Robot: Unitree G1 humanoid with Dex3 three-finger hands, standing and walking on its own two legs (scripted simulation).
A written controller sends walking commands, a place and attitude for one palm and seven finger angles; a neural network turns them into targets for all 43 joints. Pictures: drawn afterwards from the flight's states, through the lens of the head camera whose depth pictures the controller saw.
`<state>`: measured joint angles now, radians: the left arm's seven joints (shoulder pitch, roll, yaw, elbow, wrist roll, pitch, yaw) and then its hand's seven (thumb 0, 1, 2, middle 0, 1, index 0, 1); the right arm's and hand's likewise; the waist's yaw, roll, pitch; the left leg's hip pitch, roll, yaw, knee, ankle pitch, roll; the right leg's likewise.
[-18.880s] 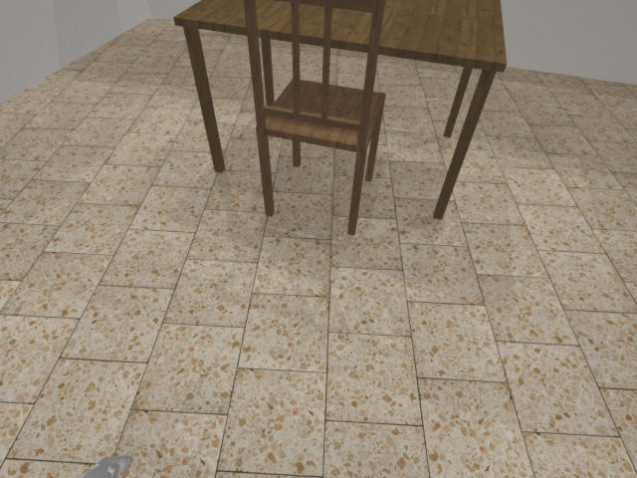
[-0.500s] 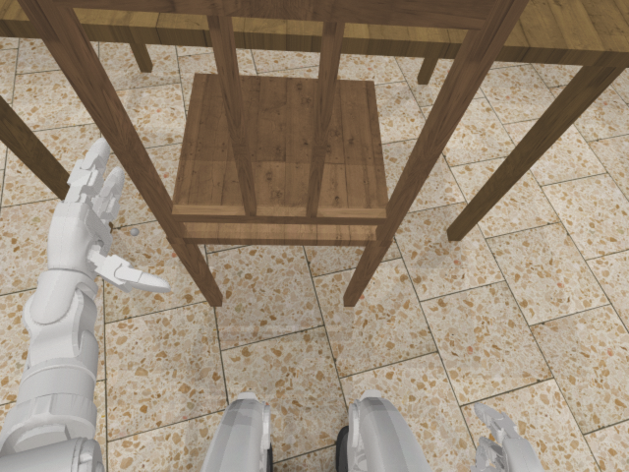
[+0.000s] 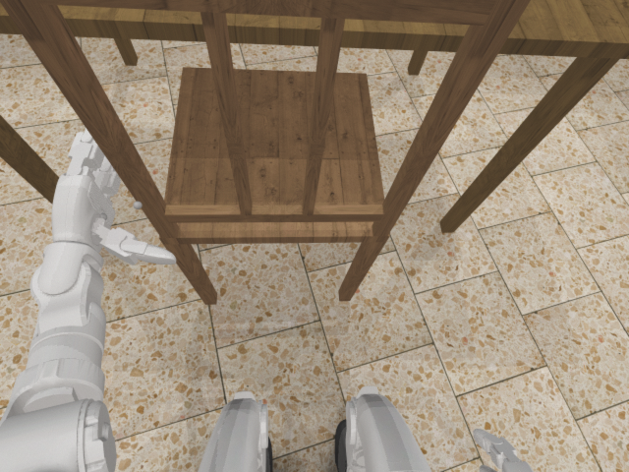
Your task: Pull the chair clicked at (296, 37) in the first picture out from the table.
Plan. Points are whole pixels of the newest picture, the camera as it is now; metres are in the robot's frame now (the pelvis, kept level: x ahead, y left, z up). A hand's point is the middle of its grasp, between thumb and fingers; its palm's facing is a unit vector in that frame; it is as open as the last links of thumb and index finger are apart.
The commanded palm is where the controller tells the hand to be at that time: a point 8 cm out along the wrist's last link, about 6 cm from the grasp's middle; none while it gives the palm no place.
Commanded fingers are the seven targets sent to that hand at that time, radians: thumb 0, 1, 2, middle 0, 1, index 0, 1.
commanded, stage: push the fingers through the gap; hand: left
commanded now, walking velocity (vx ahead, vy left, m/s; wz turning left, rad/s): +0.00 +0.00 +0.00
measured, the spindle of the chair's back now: (235, 141) +0.50 +0.10 +0.06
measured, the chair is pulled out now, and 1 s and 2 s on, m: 0.00 0.00 0.02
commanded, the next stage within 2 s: hook a spindle and tug to test in 0.68 s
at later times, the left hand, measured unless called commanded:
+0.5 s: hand (141, 186) +0.46 +0.21 +0.02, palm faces +0.02 -1.00 -0.04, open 16.9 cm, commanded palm +0.43 +0.26 +0.02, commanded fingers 0.00 -0.50 0.30 -0.06 -0.08 -0.06 -0.08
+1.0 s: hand (144, 184) +0.46 +0.21 +0.01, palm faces +0.03 -1.00 -0.03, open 16.4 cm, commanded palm +0.44 +0.25 +0.02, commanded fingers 0.00 -0.50 0.30 -0.27 -0.74 -0.27 -0.74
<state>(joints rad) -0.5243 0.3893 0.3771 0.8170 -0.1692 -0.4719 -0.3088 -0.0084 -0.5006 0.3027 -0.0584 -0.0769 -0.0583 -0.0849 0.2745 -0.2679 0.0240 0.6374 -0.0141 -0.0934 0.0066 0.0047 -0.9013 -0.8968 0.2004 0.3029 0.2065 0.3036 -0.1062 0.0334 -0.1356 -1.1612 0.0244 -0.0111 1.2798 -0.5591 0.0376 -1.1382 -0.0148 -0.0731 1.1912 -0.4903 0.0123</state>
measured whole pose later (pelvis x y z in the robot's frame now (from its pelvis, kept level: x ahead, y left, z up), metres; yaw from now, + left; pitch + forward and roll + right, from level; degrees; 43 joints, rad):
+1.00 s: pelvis +0.00 +0.00 -0.01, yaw -1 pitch +27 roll -4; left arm -0.67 0.45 0.42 0.98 -0.12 -0.49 -0.29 -0.01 -0.50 0.30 -0.12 -0.28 -0.12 -0.29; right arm 0.28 -0.26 0.03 0.62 -0.02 0.00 0.03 0.00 -0.90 -0.90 0.20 0.30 0.21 0.30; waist -0.14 0.03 -0.13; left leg -1.21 0.03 -0.02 1.30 -0.56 0.04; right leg -1.18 -0.01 -0.07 1.21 -0.49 0.01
